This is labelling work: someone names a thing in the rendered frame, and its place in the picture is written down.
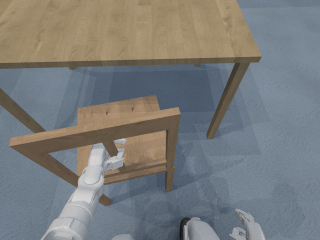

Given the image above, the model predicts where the chair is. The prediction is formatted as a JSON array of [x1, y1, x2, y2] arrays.
[[9, 94, 181, 206]]

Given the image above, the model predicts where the robot right thigh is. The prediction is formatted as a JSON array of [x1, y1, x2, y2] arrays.
[[183, 220, 220, 240]]

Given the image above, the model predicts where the left robot forearm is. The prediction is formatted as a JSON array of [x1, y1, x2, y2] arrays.
[[41, 165, 105, 240]]

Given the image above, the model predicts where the robot right foot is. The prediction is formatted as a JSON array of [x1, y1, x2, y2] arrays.
[[180, 217, 190, 240]]

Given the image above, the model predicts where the left robot hand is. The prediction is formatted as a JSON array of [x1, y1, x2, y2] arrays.
[[87, 138, 127, 172]]

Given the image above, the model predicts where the table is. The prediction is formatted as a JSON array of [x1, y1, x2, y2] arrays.
[[0, 0, 262, 139]]

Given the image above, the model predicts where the right robot hand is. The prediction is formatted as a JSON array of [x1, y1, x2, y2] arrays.
[[229, 209, 266, 240]]

